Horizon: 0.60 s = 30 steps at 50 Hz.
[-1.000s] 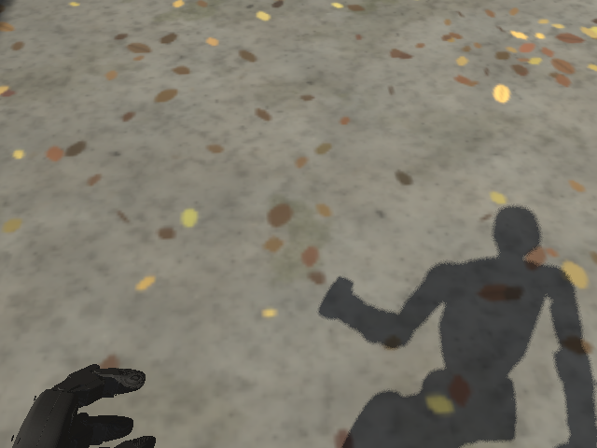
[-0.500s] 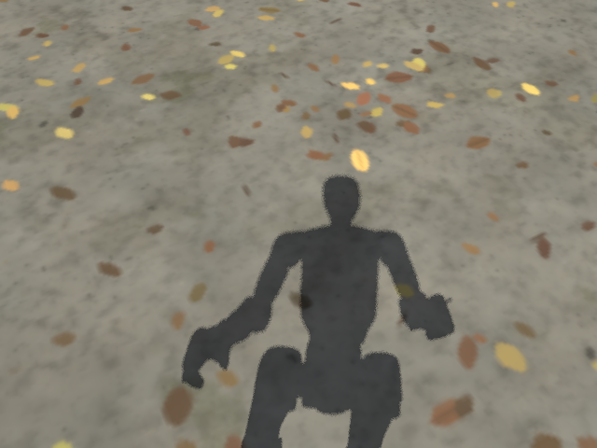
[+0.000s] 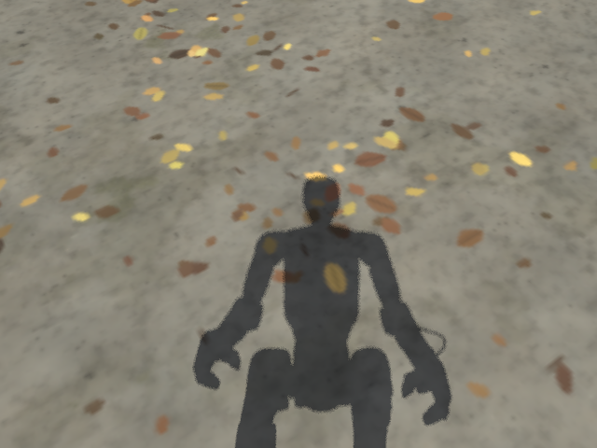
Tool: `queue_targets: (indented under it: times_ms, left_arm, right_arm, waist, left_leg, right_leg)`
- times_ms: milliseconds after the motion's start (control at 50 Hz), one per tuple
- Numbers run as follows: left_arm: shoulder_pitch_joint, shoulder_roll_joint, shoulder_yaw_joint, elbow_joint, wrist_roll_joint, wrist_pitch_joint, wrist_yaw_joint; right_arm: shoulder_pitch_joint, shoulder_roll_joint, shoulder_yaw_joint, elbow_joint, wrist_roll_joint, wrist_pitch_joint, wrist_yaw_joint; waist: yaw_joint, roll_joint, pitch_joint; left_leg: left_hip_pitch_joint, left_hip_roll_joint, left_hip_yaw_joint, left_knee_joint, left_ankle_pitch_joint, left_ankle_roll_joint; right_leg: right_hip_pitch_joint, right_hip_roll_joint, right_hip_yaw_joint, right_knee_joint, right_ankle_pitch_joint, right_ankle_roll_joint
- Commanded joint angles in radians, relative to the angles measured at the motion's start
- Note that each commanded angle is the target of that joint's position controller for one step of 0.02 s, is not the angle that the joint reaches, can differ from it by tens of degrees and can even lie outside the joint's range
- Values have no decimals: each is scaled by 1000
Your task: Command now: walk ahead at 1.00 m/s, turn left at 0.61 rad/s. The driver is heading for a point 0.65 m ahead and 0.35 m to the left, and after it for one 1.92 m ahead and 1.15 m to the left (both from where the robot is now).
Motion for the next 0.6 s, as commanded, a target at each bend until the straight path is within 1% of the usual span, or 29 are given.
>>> queue_targets:
  times_ms: [20, 40, 60, 80, 100, 140, 160, 180, 200, 220, 240, 260, 280, 300, 320, 340, 360, 380, 400, 420, 440, 460, 480, 500, 520, 540, 560, 580, 600]
  left_arm:
    - [37, 47, 20, -12, -30, -45, 2]
    - [50, 61, 22, -6, -31, -53, 1]
    - [50, 42, 19, 5, -29, -58, -1]
    - [53, 38, 17, 12, -24, -62, -3]
    - [53, 38, 16, 16, -19, -64, -2]
    - [59, 69, 19, 25, -22, -65, 10]
    - [71, 91, 20, 31, -25, -65, 17]
    - [88, 116, 23, 33, -27, -63, 25]
    - [97, 151, 30, 30, -27, -55, 36]
    - [83, 186, 40, 21, -23, -41, 48]
    - [47, 219, 51, 5, -15, -21, 56]
    - [-13, 240, 59, -17, -6, -1, 58]
    - [-50, 236, 63, -24, -2, 13, 45]
    - [-87, 83, 26, -50, 11, 1, 17]
    - [30, 55, 5, -172, -11, -24, 16]
    - [-29, 97, -4, -186, 3, -52, 17]
    - [-70, 129, -1, -178, 2, -64, 14]
    - [-96, 120, -3, -181, 10, -59, 15]
    - [-91, 110, -10, -177, 29, -38, 16]
    - [-85, 103, -14, -174, 35, -10, 16]
    - [-89, 96, -16, -181, 33, 9, 16]
    - [-120, 85, -21, -202, 28, 16, 15]
    - [-166, 66, -27, -224, 21, 18, 12]
    - [-202, 42, -36, -245, 11, 18, 9]
    - [-227, 30, -42, -255, 2, 17, 7]
    - [-382, 14, -26, -307, -34, -28, 21]
    - [-401, 16, -21, -323, -45, -40, 25]
    - [-398, 34, -7, -326, -52, -46, 27]
    - [-382, 67, 11, -324, -62, -49, 30]
  right_arm:
    - [-19, -39, -19, -52, -13, 32, 20]
    - [-65, -20, -13, -84, -14, 36, 26]
    - [-121, -18, -10, -103, -11, 35, 30]
    - [-169, -8, -4, -123, -7, 33, 34]
    - [-203, -14, -1, -132, -4, 30, 39]
    - [-269, -24, 7, -160, -5, 24, 54]
    - [-297, -27, 10, -171, -7, 22, 60]
    - [-299, -39, 9, -170, -8, 21, 63]
    - [-268, -57, 5, -162, -7, 21, 62]
    - [-189, -86, -4, -141, -5, 24, 56]
    - [-47, -126, -20, -105, -5, 28, 48]
    - [159, -174, -46, -46, -8, 32, 35]
    - [319, -223, -78, 3, -2, 31, 11]
    - [224, -271, -100, 8, 20, 42, -9]
    - [127, -382, -118, -49, -17, 52, -8]
    - [89, -335, -119, -93, -16, 52, -16]
    - [63, -250, -100, -80, -17, 46, -25]
    - [35, -212, -89, -64, -13, 34, -27]
    - [12, -205, -83, -72, -11, 15, -32]
    - [-14, -187, -73, -73, -5, 0, -35]
    - [-18, -186, -69, -76, 1, -14, -32]
    - [-19, -201, -72, -81, 3, -25, -28]
    - [-19, -211, -76, -81, 4, -29, -27]
    - [-20, -216, -81, -80, 6, -25, -27]
    - [-5, -211, -85, -77, 13, -18, -25]
    - [8, -129, -72, -109, 72, -21, -47]
    - [23, -168, -78, -94, 74, -10, -58]
    - [36, -194, -88, -87, 61, 4, -67]
    - [30, -195, -91, -90, 52, 15, -75]
  waist:
    - [6, -63, 55]
    - [4, -97, 66]
    - [3, -89, 92]
    - [5, -104, 107]
    - [5, -86, 108]
    - [0, -49, 125]
    - [0, -40, 125]
    - [-6, -45, 103]
    - [-29, -75, 65]
    - [-78, -110, 10]
    - [-158, -134, -65]
    - [-258, -139, -148]
    - [-322, -66, -192]
    - [-214, 210, -61]
    - [-65, 286, -249]
    - [-99, 81, -259]
    - [-54, -78, -93]
    - [0, -133, -13]
    - [34, -145, 20]
    - [70, -155, 67]
    - [85, -152, 82]
    - [84, -150, 83]
    - [76, -139, 85]
    - [64, -101, 61]
    - [38, -64, 19]
    - [-36, -96, -2]
    - [-39, -69, -37]
    - [-42, -4, -64]
    - [-35, 40, -76]
  left_leg:
    - [-245, 71, -23, 9, 60, -10]
    - [-267, 76, -6, -20, 106, -15]
    - [-281, 69, 20, -63, 160, -15]
    - [-277, 56, 49, -120, 219, -12]
    - [-263, 39, 78, -179, 270, -3]
    - [-200, 6, 147, -361, 343, 26]
    - [-150, -25, 186, -440, 374, 44]
    - [-96, -72, 228, -485, 391, 61]
    - [-34, -110, 250, -506, 370, 76]
    - [51, -147, 260, -507, 312, 89]
    - [198, -179, 248, -496, 239, 109]
    - [400, -189, 201, -491, 156, 145]
    - [595, -176, 111, -573, 82, 192]
    - [650, -88, -62, -585, 164, 226]
    - [888, 108, -617, -759, 52, 450]
    - [852, 179, -833, -985, -243, 445]
    - [658, 162, -789, -1052, -309, 375]
    - [489, 122, -696, -1050, -214, 331]
    - [363, 74, -601, -1040, -102, 312]
    - [235, 35, -518, -1043, 74, 298]
    - [149, 6, -444, -1033, 285, 289]
    - [90, -29, -371, -1022, 498, 277]
    - [58, -74, -304, -993, 681, 248]
    - [53, -119, -250, -949, 774, 207]
    - [78, -161, -215, -909, 810, 158]
    - [62, -187, -286, -894, 605, 108]
    - [113, -195, -307, -876, 522, 76]
    - [152, -187, -347, -857, 454, 52]
    - [185, -187, -371, -807, 408, 27]
  right_leg:
    - [113, -248, 179, -338, 138, -18]
    - [99, -258, 129, -354, 207, -12]
    - [88, -224, 51, -363, 307, 6]
    - [70, -201, -8, -367, 373, 10]
    - [77, -180, -54, -369, 439, 19]
    - [100, -176, -129, -381, 592, 43]
    - [128, -182, -151, -374, 726, 55]
    - [181, -190, -165, -329, 938, 67]
    - [235, -209, -166, -252, 1137, 77]
    - [277, -228, -160, -142, 1311, 84]
    - [274, -251, -146, 40, 1417, 81]
    - [205, -270, -118, 302, 1408, 67]
    - [64, -214, -112, 692, 1063, 54]
    - [-277, 5, -75, 1104, -99, 69]
    - [-619, 53, 129, 1332, -259, 110]
    - [-694, -2, 243, 1261, -184, 88]
    - [-672, -57, 251, 1121, -106, 80]
    - [-602, -97, 245, 1008, -86, 89]
    - [-529, -118, 245, 947, -95, 104]
    - [-465, -138, 233, 880, -96, 127]
    - [-407, -151, 211, 796, -114, 149]
    - [-351, -145, 179, 691, -93, 164]
    - [-310, -131, 147, 590, -26, 167]
    - [-264, -105, 127, 476, 76, 159]
    - [-217, -71, 107, 376, 189, 142]
    - [-187, 20, 157, 212, 229, 154]
    - [-147, 70, 152, 79, 284, 158]
    - [-100, 95, 160, 2, 348, 161]
    - [-62, 94, 189, -44, 400, 157]
Next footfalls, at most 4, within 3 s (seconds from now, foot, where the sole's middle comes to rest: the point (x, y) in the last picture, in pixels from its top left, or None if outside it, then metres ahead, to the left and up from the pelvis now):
0.28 left None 0.46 0.09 -0.77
0.68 right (256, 302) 0.87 0.13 -0.77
1.12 left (208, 395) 0.62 0.24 -0.77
1.64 right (131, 264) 1.00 0.48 -0.77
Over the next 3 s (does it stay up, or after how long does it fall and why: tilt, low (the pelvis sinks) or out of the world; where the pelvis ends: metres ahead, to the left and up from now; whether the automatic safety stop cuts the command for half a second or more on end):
stays up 1.93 0.97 -0.04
